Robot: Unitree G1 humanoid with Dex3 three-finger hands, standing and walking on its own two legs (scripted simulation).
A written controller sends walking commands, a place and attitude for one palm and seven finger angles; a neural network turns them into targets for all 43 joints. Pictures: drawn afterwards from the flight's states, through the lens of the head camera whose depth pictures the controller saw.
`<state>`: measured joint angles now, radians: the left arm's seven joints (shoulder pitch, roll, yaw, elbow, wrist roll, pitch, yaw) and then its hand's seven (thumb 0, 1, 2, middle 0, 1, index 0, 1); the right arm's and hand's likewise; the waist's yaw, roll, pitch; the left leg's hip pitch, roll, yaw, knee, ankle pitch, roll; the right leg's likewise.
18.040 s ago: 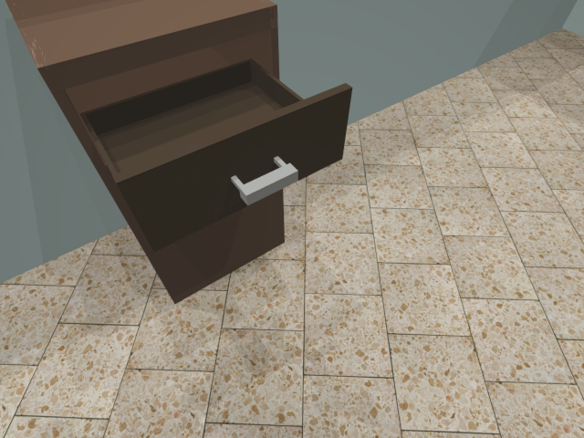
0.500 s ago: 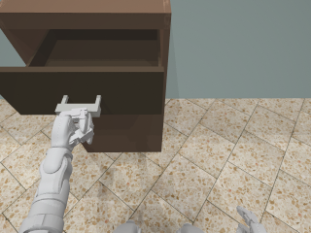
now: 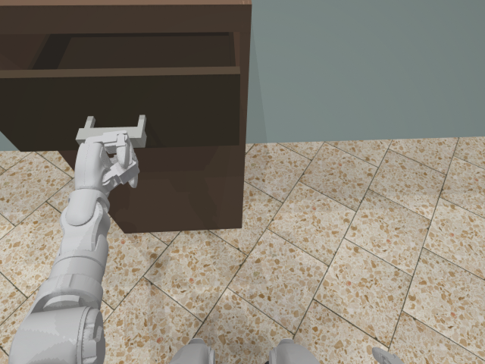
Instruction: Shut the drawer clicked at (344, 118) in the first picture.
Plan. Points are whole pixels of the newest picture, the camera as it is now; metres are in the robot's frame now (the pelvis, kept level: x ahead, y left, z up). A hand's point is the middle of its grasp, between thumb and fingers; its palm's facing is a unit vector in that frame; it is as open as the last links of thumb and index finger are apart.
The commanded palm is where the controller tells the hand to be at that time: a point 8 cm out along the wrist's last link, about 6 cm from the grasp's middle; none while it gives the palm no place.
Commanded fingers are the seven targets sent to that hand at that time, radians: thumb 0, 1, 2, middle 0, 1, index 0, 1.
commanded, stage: push the drawer shut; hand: left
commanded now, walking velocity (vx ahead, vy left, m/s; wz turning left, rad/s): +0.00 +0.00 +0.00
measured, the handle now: (114, 129) +0.50 +0.23 +0.07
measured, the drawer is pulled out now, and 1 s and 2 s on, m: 0.11 0.00 0.00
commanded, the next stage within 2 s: pull the fist back off the drawer in 1.18 s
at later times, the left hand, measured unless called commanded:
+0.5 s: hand (138, 137) +0.48 +0.18 +0.06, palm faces +0.05 -1.00 -0.04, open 3.0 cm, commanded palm +0.47 +0.23 +0.07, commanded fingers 0.00 0.90 0.90 -1.40 -1.60 -1.40 -1.60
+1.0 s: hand (141, 114) +0.54 +0.19 +0.06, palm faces +0.05 -1.00 -0.04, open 2.9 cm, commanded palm +0.54 +0.23 +0.07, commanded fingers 0.00 0.90 0.90 -1.40 -1.60 -1.40 -1.60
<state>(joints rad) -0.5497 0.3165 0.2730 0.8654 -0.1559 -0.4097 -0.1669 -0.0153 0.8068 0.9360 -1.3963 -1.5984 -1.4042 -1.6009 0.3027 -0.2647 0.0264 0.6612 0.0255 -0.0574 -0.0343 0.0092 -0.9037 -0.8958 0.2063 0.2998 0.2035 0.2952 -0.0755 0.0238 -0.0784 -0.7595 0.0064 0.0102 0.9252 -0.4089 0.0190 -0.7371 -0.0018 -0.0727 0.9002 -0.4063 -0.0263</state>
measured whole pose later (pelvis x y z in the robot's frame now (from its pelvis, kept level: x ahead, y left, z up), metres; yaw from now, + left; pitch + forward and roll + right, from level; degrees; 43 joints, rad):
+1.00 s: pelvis +0.00 +0.01 -0.02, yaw -2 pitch +23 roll -3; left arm -1.01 0.55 0.42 1.27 -0.03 -0.40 -0.17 -0.02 0.77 0.96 -1.40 -1.60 -1.40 -1.60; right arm 0.41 -0.28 0.05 0.65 -0.03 0.03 0.00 0.00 -0.90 -0.90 0.21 0.30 0.20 0.30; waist -0.20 0.04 -0.09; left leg -1.00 0.03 0.00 1.04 -0.44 0.03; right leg -0.95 0.02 -0.08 0.96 -0.41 -0.02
